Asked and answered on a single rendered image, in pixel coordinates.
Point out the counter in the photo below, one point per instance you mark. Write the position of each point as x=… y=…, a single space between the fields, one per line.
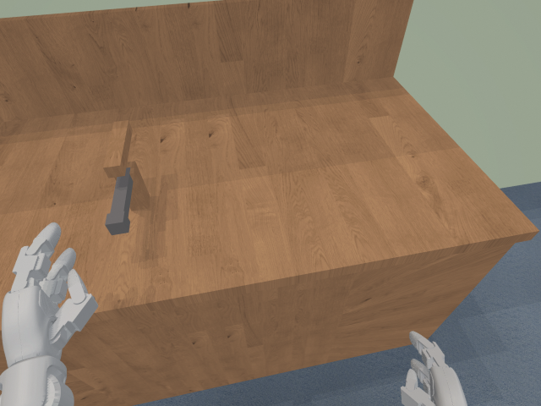
x=292 y=204

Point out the left robot hand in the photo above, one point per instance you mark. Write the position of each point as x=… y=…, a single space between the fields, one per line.
x=31 y=306

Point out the robot left forearm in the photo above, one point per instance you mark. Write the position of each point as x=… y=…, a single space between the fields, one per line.
x=36 y=381

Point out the tap lever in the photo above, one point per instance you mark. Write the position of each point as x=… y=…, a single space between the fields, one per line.
x=117 y=221

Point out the right robot hand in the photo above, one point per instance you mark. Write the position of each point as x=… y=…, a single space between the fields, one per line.
x=441 y=384

